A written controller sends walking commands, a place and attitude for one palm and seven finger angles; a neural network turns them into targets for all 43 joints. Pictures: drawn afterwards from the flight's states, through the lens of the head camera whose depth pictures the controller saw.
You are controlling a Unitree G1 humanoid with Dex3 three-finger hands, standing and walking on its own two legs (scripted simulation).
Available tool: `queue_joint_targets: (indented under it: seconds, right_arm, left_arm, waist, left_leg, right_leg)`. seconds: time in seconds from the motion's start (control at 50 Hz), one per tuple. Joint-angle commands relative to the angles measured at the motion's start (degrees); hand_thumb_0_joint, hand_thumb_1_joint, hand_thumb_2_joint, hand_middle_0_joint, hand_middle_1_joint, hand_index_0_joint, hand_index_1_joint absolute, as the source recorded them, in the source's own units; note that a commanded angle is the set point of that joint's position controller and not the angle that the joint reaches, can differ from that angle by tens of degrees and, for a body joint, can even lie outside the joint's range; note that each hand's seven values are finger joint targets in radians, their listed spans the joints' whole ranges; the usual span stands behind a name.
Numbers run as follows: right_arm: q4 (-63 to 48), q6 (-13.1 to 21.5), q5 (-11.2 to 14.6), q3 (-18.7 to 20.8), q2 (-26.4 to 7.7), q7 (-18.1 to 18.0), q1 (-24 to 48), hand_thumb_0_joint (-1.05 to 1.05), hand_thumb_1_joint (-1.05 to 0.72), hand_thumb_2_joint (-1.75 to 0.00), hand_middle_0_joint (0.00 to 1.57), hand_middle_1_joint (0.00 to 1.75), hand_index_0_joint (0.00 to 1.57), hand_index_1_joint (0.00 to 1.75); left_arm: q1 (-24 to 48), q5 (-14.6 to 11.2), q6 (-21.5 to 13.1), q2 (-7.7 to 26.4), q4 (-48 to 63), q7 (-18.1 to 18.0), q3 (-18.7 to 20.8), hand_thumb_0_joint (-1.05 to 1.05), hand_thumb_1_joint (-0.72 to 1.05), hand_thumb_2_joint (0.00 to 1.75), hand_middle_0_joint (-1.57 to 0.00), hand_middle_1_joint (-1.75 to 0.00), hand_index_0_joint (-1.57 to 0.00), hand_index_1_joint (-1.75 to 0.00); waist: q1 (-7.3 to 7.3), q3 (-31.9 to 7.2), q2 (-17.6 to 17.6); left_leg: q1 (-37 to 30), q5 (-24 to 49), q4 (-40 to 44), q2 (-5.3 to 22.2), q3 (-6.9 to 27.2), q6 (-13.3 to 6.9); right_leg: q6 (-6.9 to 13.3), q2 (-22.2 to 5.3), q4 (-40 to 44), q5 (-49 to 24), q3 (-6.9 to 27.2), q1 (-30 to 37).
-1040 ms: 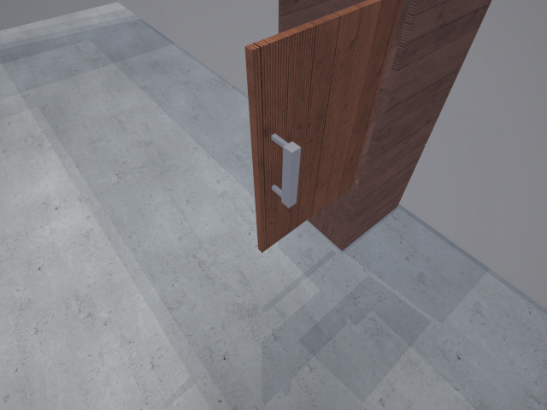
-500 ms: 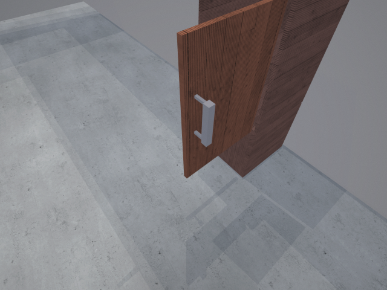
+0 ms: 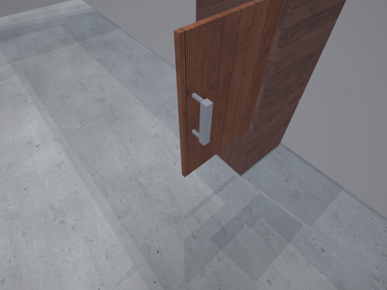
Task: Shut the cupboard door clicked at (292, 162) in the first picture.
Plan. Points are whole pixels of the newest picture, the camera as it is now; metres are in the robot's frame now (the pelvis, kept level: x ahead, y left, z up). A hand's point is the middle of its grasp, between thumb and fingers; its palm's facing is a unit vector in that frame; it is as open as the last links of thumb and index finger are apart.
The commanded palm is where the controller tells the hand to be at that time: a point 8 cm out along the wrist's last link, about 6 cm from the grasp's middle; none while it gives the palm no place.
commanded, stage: walk around to get in front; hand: left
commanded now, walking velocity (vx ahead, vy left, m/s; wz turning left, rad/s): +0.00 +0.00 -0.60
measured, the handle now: (200, 119) +0.58 +0.02 -0.03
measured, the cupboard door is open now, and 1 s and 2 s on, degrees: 91 91 91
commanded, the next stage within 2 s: none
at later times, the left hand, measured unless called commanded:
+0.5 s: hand out of the picture +0.06 +0.14 -0.17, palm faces -0.18 -0.94 -0.30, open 7.4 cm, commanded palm none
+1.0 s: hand out of the picture +0.15 +0.16 -0.19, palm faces -0.43 -0.87 -0.23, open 7.4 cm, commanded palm none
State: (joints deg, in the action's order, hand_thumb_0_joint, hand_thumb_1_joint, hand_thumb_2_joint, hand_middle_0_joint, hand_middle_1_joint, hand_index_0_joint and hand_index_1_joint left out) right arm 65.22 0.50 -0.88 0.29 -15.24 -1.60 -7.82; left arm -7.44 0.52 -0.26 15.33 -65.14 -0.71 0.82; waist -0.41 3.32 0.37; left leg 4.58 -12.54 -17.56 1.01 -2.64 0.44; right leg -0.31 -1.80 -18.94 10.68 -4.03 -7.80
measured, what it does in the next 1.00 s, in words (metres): steps on the spot, turning right: left foot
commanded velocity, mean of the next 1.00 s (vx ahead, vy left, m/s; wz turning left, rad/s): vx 0.00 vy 0.00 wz -0.60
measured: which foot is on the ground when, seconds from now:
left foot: down 0.00-0.34, up 0.36-0.94, down 0.96-1.00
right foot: down 0.00-0.96, up 0.98-1.00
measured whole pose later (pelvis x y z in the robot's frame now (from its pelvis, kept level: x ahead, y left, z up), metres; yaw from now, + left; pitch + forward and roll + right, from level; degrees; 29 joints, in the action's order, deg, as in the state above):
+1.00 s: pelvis +0.00 +0.00 -0.01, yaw -31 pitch +3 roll -1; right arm 50.6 -0.5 -0.3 2.5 -11.9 -2.5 -5.2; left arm -13.2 1.0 3.4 14.0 -53.7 -0.1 5.0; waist -2.0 4.2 -1.6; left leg 16.4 -15.1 -29.3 -0.6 3.3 0.1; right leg 0.1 9.0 -37.7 21.5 12.4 -22.6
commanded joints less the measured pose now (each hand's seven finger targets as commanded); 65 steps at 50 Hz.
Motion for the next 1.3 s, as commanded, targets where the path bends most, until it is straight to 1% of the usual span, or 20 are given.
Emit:
queue_joint_targets:
  seconds: [0.0,0.12,0.2,0.28,0.3,0.32,0.34,0.36,0.4,0.46,0.56,0.76,0.84,0.9,0.94,0.96,0.98,1.0,1.06,1.28]
  right_arm:
    - [-2.4,-0.7,-0.2,1.5,-5.8,-0.9,-5.0,0.0,-0.9,-0.9,0.2,0.3,0.2,0.3]
    - [-6.7,-1.5,-0.6,3.8,-8.3,-1.6,-5.1,0.0,-0.9,-0.9,0.2,0.3,0.2,0.3]
    - [-8.3,-0.9,-1.2,4.3,-8.7,-1.7,-5.2,0.0,-0.9,-0.9,0.2,0.3,0.2,0.3]
    - [-11.0,-1.1,-1.1,4.8,-9.1,-1.5,0.1,0.0,-0.9,-0.9,0.2,0.3,0.2,0.3]
    - [-11.7,-1.4,-0.4,5.0,-8.2,-1.4,1.0,0.0,-0.9,-0.9,0.2,0.3,0.2,0.3]
    - [-13.9,-1.6,0.3,4.2,-3.2,-1.0,0.2,0.0,-0.9,-0.9,0.2,0.3,0.2,0.3]
    - [-14.8,-2.4,0.3,4.3,-4.4,-1.0,0.9,0.0,-0.9,-0.9,0.2,0.3,0.2,0.3]
    - [-13.9,-2.8,0.5,4.5,-4.2,-0.6,-0.9,0.0,-0.9,-0.9,0.2,0.3,0.2,0.3]
    - [-13.4,-2.8,0.2,4.6,-4.2,-0.4,2.2,0.0,-0.9,-0.9,0.2,0.3,0.2,0.3]
    - [-12.9,-2.7,0.1,4.2,-2.4,0.0,0.7,0.0,-0.9,-0.9,0.2,0.3,0.2,0.3]
    - [-13.7,-2.9,0.4,4.2,-2.6,-0.8,2.1,0.0,-0.9,-0.9,0.2,0.3,0.2,0.3]
    - [-17.5,-2.5,0.5,4.3,-2.7,-0.5,6.7,0.0,-0.9,-0.9,0.2,0.3,0.2,0.3]
    - [-18.4,-1.6,1.1,4.2,-2.1,-0.4,5.4,0.0,-0.9,-0.9,0.2,0.3,0.2,0.3]
    - [-16.3,-0.6,1.2,4.3,-3.7,-1.1,-2.8,0.0,-0.9,-0.9,0.2,0.3,0.2,0.3]
    - [-17.7,0.0,0.0,5.8,-12.3,-1.6,-4.1,0.0,-0.9,-0.9,0.2,0.3,0.2,0.3]
    - [-18.1,-0.3,-0.6,5.1,-11.8,-1.8,-3.9,0.0,-0.9,-0.9,0.2,0.3,0.2,0.3]
    - [-19.6,-0.4,-1.0,4.6,-10.6,-2.2,-0.8,0.0,-0.9,-0.9,0.2,0.3,0.2,0.3]
    - [-19.0,0.1,-1.4,3.9,-7.8,-1.9,-0.6,0.0,-0.9,-0.9,0.2,0.3,0.2,0.3]
    - [-18.9,0.2,-1.0,3.0,-6.1,-1.8,-1.4,0.0,-0.9,-0.9,0.2,0.3,0.2,0.3]
    - [-14.7,-0.2,-1.1,4.5,-9.2,-0.8,-11.4,0.0,-0.9,-0.9,0.2,0.3,0.2,0.3]
  left_arm:
    - [-1.7,0.1,0.6,6.9,3.4,-0.5,2.0,0.0,0.9,0.9,-0.2,-0.3,-0.2,-0.3]
    - [-1.4,0.7,2.5,6.0,8.2,0.6,3.6,0.0,0.9,0.9,-0.2,-0.3,-0.2,-0.3]
    - [0.1,0.8,3.5,3.6,11.6,1.3,4.3,0.0,0.9,0.9,-0.2,-0.3,-0.2,-0.3]
    - [-7.6,0.7,2.7,2.8,10.7,1.9,5.0,0.0,0.9,0.9,-0.2,-0.3,-0.2,-0.3]
    - [-12.0,1.0,2.0,5.4,9.6,1.7,5.8,0.0,0.9,0.9,-0.2,-0.3,-0.2,-0.3]
    - [-14.1,1.7,1.1,12.3,9.4,0.6,7.1,0.0,0.9,0.9,-0.2,-0.3,-0.2,-0.3]
    - [-15.5,0.5,1.2,12.9,9.3,-0.1,6.9,0.0,0.9,0.9,-0.2,-0.3,-0.2,-0.3]
    - [-12.8,0.5,1.3,12.3,10.2,-0.3,6.7,0.0,0.9,0.9,-0.2,-0.3,-0.2,-0.3]
    - [-6.6,0.6,1.4,8.2,12.7,-0.7,6.2,0.0,0.9,0.9,-0.2,-0.3,-0.2,-0.3]
    - [-8.1,0.4,0.4,6.8,13.0,-1.0,5.8,0.0,0.9,0.9,-0.2,-0.3,-0.2,-0.3]
    - [-11.9,0.4,0.4,6.4,12.1,-1.2,6.0,0.0,0.9,0.9,-0.2,-0.3,-0.2,-0.3]
    - [-10.7,1.3,1.1,7.5,14.0,-0.7,6.4,0.0,0.9,0.9,-0.2,-0.3,-0.2,-0.3]
    - [-9.1,1.4,1.3,8.3,15.0,-0.6,6.7,0.0,0.9,0.9,-0.2,-0.3,-0.2,-0.3]
    - [-5.2,0.6,1.7,7.6,16.3,-0.4,6.5,0.0,0.9,0.9,-0.2,-0.3,-0.2,-0.3]
    - [-6.4,-0.2,1.6,3.2,18.0,0.7,5.4,0.0,0.9,0.9,-0.2,-0.3,-0.2,-0.3]
    - [-3.5,0.7,1.7,5.9,18.4,1.0,5.9,0.0,0.9,0.9,-0.2,-0.3,-0.2,-0.3]
    - [-4.7,1.0,1.7,5.7,19.2,1.6,6.4,0.0,0.9,0.9,-0.2,-0.3,-0.2,-0.3]
    - [-5.3,1.7,2.2,5.2,16.9,1.8,6.6,0.0,0.9,0.9,-0.2,-0.3,-0.2,-0.3]
    - [-5.8,1.0,2.9,3.5,16.2,2.5,5.9,0.0,0.9,0.9,-0.2,-0.3,-0.2,-0.3]
    - [3.3,0.6,2.6,1.9,18.3,3.3,3.8,0.0,0.9,0.9,-0.2,-0.3,-0.2,-0.3]
  waist:
    - [1.14,-4.2,0.2]
    - [1.3,-2.5,4.2]
    - [1.3,-0.7,11.4]
    - [-3.3,-2.8,7.0]
    - [-5.44,-4.2,-1.3]
    - [-5.43,-4.4,-23.3]
    - [-5.96,-4.7,-21.5]
    - [-3.68,-3.6,-16.3]
    - [-1.72,0.1,-11.1]
    - [-0.99,-5.9,-4.1]
    - [-2.06,-9.5,-7.1]
    - [-2.26,-4.6,-7.5]
    - [-1.89,-6.1,-8.1]
    - [1.88,-9.0,-6.0]
    - [1.72,-8.5,17.9]
    - [2.05,-5.1,10.9]
    - [-0.64,-3.8,6.0]
    - [-1.15,-4.3,6.2]
    - [-1.66,-4.5,8.4]
    - [3.2,-4.7,13.4]
  left_leg:
    - [-0.1,14.3,-2.8,7.2,0.7,-0.2]
    - [0.9,10.1,-3.6,12.3,2.5,-3.2]
    - [1.7,21.9,-0.8,21.6,6.5,-10.7]
    - [5.9,19.1,-11.9,17.3,-1.2,-5.1]
    - [10.0,9.7,-22.4,12.5,-4.6,-1.6]
    - [24.4,-19.7,-38.3,1.9,-7.8,2.3]
    - [25.3,-25.6,-46.8,0.5,0.3,2.1]
    - [26.2,-22.6,-50.7,2.3,3.5,1.7]
    - [28.3,-14.3,-52.8,3.4,5.2,2.2]
    - [27.3,-8.6,-49.4,2.6,5.0,3.2]
    - [29.5,-7.5,-45.3,1.5,5.4,4.1]
    - [24.9,-10.9,-35.4,-0.2,6.7,3.2]
    - [18.1,-11.9,-23.8,-2.1,6.6,2.1]
    - [0.4,-1.6,-6.5,-0.6,6.4,1.2]
    - [-7.0,-2.1,5.0,23.7,31.1,-7.3]
    - [0.1,3.6,4.2,27.8,31.3,-11.6]
    - [6.0,7.9,3.3,25.9,25.3,-12.5]
    - [5.8,13.8,1.8,20.4,20.9,-10.4]
    - [3.7,26.3,-2.1,15.1,7.9,-6.9]
    - [-1.8,32.7,-7.2,17.7,0.6,-6.9]
  right_leg:
    - [2.0,-5.6,-3.7,-18.7,6.1,-0.8]
    - [1.6,-1.3,-14.4,-10.5,6.0,-10.0]
    - [0.5,0.4,-34.1,19.6,4.9,-17.2]
    - [0.8,0.1,-18.1,7.9,2.1,-5.1]
    - [1.5,-1.9,-7.1,-5.5,5.7,0.9]
    - [6.8,-16.5,0.8,-23.5,30.2,7.0]
    - [10.8,-19.7,1.4,-31.4,33.7,3.8]
    - [13.5,-18.6,2.1,-17.4,30.8,1.1]
    - [11.9,-13.4,2.4,-8.5,30.4,-3.3]
    - [9.1,-9.9,-0.4,-18.4,25.4,2.4]
    - [6.0,-7.6,-2.1,-28.7,25.0,10.5]
    - [11.2,-7.8,0.4,-11.9,34.2,0.1]
    - [10.6,-6.2,-1.5,-13.6,36.8,-2.3]
    - [5.5,-1.8,-5.8,-6.6,32.8,-12.0]
    - [-0.5,9.4,-27.1,24.2,14.3,-27.9]
    - [-2.0,5.6,-37.2,24.6,10.6,-27.2]
    - [-3.0,3.8,-43.5,21.7,8.7,-24.6]
    - [-3.2,4.7,-47.8,17.7,8.8,-25.0]
    - [-3.7,2.8,-51.1,13.2,6.5,-26.3]
    - [-1.3,1.7,-25.5,14.9,-1.5,-16.5]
